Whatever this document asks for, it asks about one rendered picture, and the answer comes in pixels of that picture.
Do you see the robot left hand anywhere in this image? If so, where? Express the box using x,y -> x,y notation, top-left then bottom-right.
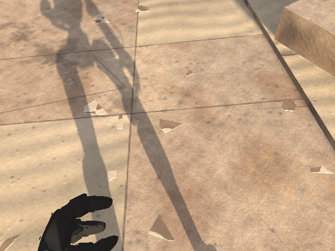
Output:
38,193 -> 118,251

